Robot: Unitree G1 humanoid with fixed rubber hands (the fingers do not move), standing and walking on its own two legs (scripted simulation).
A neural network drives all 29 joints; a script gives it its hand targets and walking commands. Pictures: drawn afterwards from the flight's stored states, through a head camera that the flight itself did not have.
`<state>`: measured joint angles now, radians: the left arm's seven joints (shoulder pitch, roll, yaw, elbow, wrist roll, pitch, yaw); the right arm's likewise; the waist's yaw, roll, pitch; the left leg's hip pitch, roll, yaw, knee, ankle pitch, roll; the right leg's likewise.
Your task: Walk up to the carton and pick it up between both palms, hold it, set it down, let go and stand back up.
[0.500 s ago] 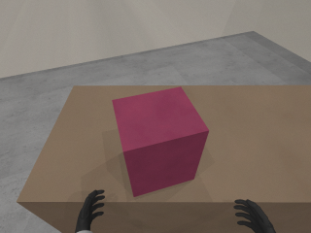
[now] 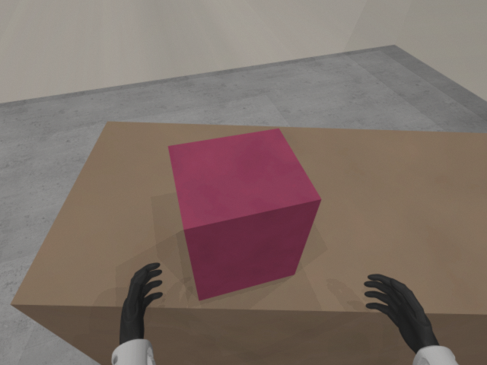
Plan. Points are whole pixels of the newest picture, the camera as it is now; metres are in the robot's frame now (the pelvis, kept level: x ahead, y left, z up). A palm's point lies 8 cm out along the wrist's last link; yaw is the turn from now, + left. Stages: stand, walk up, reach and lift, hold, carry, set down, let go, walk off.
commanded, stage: reach and lift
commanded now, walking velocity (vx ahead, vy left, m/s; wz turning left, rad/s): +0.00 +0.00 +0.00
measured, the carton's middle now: (237, 217) +0.39 +0.06 +0.01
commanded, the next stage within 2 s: none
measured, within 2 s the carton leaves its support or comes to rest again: neither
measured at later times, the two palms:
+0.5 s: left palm (140, 281) +0.23 +0.19 +0.04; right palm (401, 280) +0.28 -0.21 +0.03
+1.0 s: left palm (124, 237) +0.27 +0.22 +0.10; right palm (388, 220) +0.35 -0.19 +0.08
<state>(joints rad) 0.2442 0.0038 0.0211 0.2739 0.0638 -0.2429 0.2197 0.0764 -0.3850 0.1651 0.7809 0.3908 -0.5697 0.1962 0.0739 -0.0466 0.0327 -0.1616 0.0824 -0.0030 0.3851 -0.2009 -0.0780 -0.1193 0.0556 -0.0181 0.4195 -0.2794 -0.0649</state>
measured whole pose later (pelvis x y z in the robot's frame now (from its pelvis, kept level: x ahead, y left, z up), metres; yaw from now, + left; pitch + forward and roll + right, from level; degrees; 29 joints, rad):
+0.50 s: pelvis -0.02 +0.01 +0.00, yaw -1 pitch -2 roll +0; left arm 0.06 -0.04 0.03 0.02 0.05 0.13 0.23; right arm -0.14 -0.41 0.17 0.62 0.42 -0.28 0.15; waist 0.07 -0.06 0.07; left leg -0.13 0.08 0.01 0.32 -0.15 -0.07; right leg -0.10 0.05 -0.01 0.36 -0.23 -0.06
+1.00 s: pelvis -0.02 +0.01 +0.01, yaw -2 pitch -1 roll +1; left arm -0.18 -0.02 0.16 -0.10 0.01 0.50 0.19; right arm -0.44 -0.45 0.14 0.54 0.40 0.05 0.08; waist 0.10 0.01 0.08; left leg -0.13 0.08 0.03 0.25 -0.10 -0.07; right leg -0.12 0.05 0.01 0.33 -0.19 -0.05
